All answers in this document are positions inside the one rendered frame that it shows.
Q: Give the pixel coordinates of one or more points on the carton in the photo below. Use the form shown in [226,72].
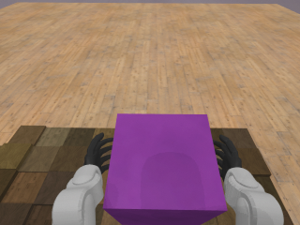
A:
[163,171]

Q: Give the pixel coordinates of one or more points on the left robot forearm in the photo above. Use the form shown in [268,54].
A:
[76,205]

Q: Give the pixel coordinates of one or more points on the robot right hand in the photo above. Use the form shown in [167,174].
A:
[229,155]

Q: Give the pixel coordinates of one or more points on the robot left hand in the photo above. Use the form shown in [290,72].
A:
[94,153]

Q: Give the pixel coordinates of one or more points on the right robot forearm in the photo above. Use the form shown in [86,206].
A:
[251,204]

